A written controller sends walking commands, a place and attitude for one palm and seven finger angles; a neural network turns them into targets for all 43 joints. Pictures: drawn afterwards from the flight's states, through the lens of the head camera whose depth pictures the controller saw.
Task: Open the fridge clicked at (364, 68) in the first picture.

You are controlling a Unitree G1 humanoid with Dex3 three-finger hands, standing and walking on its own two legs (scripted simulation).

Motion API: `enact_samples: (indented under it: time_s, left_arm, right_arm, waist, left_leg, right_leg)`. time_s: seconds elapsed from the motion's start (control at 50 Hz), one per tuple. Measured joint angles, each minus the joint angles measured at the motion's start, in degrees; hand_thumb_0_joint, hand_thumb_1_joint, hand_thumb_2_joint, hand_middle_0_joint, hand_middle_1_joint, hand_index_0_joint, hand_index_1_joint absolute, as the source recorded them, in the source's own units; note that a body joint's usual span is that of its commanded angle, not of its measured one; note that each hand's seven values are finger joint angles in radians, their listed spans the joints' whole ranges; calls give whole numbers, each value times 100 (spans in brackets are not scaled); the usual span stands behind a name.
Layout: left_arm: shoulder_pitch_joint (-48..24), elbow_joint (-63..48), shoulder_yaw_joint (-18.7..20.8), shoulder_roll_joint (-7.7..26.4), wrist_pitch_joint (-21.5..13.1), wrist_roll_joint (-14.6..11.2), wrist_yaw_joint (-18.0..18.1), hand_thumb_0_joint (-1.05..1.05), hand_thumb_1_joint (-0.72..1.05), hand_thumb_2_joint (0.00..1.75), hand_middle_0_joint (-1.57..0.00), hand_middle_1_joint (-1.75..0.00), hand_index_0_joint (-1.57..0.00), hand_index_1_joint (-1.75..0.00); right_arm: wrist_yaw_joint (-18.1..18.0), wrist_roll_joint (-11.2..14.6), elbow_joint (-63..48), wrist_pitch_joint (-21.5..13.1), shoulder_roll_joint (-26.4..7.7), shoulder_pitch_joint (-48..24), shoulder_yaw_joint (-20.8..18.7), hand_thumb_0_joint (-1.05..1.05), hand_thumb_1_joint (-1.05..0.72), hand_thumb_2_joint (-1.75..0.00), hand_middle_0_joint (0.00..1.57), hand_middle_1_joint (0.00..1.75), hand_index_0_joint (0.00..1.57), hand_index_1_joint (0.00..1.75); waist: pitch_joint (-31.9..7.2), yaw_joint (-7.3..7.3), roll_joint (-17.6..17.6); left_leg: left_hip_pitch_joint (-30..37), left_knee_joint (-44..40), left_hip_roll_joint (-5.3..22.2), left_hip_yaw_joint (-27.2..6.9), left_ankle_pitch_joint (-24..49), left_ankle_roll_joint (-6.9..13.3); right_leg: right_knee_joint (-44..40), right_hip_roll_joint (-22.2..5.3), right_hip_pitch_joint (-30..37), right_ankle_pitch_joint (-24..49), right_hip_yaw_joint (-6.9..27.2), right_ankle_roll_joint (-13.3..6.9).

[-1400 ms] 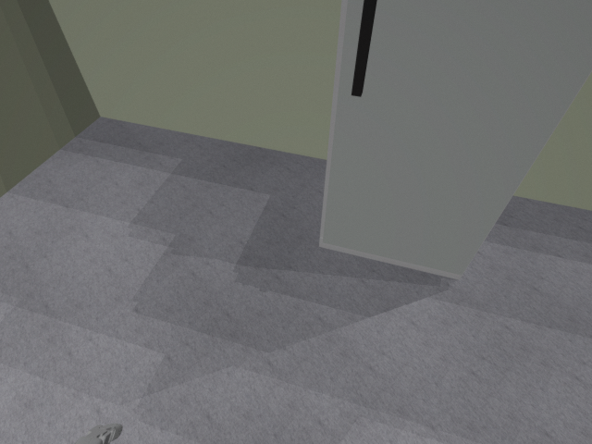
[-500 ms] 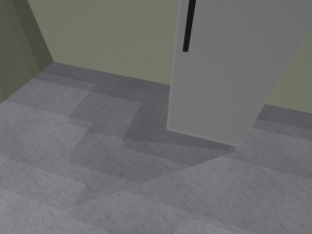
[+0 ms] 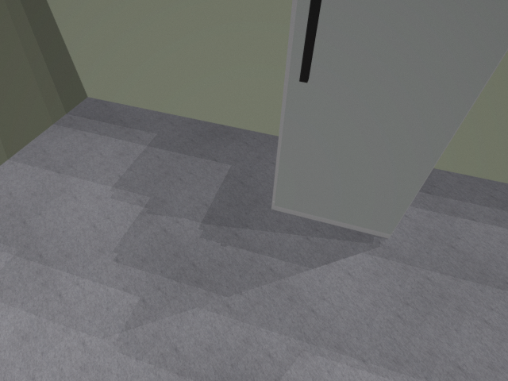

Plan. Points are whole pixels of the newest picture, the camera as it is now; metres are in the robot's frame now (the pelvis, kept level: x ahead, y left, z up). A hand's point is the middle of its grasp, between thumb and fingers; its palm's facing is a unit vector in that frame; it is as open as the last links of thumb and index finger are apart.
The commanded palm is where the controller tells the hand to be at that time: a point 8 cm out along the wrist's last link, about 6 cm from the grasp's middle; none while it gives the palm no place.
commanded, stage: look at it before walking up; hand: left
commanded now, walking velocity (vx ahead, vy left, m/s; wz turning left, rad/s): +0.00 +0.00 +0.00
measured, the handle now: out of the picture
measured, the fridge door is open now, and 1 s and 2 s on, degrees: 0 0 0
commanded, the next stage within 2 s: turn to face it in 0.04 s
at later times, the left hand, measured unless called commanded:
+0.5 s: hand out of the picture +0.07 +0.21 -0.18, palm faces -0.10 -0.96 -0.26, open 7.3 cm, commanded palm none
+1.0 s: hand out of the picture +0.10 +0.19 -0.18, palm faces -0.20 -0.96 -0.22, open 7.3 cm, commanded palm none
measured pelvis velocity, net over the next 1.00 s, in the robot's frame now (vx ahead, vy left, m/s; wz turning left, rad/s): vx -0.01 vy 0.01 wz -0.22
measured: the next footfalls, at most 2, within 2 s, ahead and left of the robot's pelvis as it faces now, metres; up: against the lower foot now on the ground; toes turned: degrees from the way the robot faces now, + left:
right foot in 1.10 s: -0.02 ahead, -0.12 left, +0.00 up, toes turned -19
left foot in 1.44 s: +0.25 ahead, +0.07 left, +0.00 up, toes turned -6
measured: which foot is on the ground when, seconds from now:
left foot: down 0.00-1.00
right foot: down 0.00-0.84, up 0.86-1.00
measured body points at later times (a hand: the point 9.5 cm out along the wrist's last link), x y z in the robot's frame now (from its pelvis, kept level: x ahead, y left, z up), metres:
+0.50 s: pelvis +0.00 +0.00 -0.01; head +0.02 +0.00 +0.44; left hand +0.07 +0.26 -0.16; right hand +0.05 -0.26 -0.15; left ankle +0.00 +0.13 -0.75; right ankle +0.00 -0.12 -0.75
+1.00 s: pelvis -0.01 +0.01 -0.01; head +0.01 +0.01 +0.44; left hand +0.11 +0.24 -0.16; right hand -0.04 -0.23 -0.16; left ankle +0.00 +0.12 -0.75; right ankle -0.05 -0.10 -0.70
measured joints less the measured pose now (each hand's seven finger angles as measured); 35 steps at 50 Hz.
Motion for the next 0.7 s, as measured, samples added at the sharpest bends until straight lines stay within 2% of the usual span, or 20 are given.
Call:
enact_samples:
  time_s: [0.18, 0.3, 0.56, 0.7]
  left_arm:
    - [-14, 2, 0, 1, 1, 3, 0, 0, 91, 90, -20, -30, -20, -30]
    - [27, -76, 41, -29, 75, 4, 29, 0, 91, 90, -20, -30, -20, -30]
    - [317, -488, 61, -577, 297, 38, 3, 0, 91, 90, -20, -30, -20, -30]
    - [369, -696, 99, -776, 287, 69, 2, 0, 91, 90, -20, -30, -20, -30]
  right_arm:
    - [-3, 5, -4, -8, -12, -32, 8, 1, -90, -90, 21, 30, 20, 30]
    - [-58, -5, -94, 18, 26, -81, -24, 1, -90, -90, 21, 30, 20, 30]
    - [-99, -9, -441, 177, 640, 265, -100, 0, -91, -90, 20, 30, 20, 30]
    - [-105, -4, -493, 244, 710, 487, -217, 1, -91, -90, 21, 30, 20, 30]
  waist:
    - [23, 12, 9]
    - [37, 60, 27]
    - [168, -10, -56]
    - [199, -99, 24]
  left_leg:
    - [24, -45, -6, -2, 6, 1]
    - [-35, 104, 51, 123, -95, -17]
    - [-521, 952, 217, 558, -546, -25]
    - [-855, 1390, 314, 630, -733, -34]
  right_leg:
    - [-24, -6, 15, -6, -1, 2]
    - [118, 52, -96, -48, 121, -7]
    - [1052, 239, -803, -359, 550, -15]
    - [1375, 343, -1126, -446, 628, -43]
